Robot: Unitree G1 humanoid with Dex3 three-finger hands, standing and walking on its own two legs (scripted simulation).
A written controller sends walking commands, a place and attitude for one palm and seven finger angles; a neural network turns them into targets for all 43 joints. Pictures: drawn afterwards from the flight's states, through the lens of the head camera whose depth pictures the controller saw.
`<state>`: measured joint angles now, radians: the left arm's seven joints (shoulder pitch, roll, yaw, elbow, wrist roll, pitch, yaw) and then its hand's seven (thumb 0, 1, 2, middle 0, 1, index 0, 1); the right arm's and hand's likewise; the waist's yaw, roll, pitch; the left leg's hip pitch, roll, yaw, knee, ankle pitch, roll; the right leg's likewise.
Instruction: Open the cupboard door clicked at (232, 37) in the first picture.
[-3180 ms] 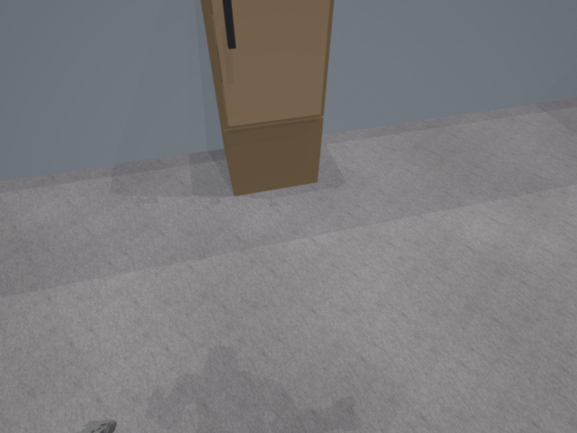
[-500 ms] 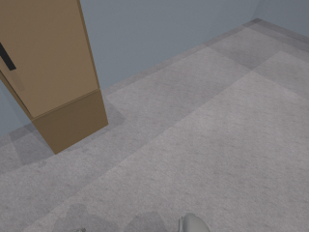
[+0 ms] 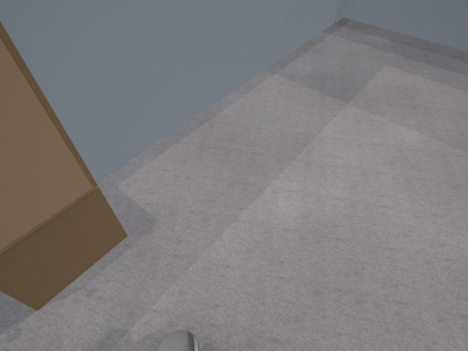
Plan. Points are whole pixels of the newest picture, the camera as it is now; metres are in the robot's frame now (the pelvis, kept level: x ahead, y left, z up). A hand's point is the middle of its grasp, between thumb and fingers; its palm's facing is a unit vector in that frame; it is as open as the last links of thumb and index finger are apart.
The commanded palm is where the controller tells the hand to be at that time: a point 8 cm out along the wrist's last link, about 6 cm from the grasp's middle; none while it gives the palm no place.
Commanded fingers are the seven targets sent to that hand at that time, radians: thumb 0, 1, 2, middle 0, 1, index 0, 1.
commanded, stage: turn to face it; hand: left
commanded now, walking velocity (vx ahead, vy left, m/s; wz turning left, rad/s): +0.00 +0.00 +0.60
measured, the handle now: out of the picture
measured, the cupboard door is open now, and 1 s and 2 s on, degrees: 0 0 0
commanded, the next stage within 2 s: take the last steps up to it in 1.38 s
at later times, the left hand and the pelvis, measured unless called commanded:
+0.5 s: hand out of the picture +0.09 +0.25 -0.17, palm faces +0.30 -0.92 -0.24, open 7.4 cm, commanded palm none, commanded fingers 0.00 0.90 0.90 -0.20 -0.30 -0.20 -0.30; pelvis +0.07 +0.03 +0.00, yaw +14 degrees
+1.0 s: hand out of the picture +0.02 +0.18 -0.15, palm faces +0.57 -0.78 -0.26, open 7.4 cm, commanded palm none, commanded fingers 0.00 0.90 0.90 -0.20 -0.30 -0.20 -0.30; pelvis +0.07 -0.02 +0.00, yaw +35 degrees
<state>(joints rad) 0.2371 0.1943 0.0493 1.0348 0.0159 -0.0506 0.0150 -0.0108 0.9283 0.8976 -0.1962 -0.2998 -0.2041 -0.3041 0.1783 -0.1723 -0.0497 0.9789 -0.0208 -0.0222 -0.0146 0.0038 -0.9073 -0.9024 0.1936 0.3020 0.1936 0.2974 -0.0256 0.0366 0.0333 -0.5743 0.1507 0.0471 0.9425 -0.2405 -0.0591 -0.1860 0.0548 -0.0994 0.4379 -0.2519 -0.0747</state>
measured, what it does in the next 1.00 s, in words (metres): steps on the spot, turning left: left foot, then right foot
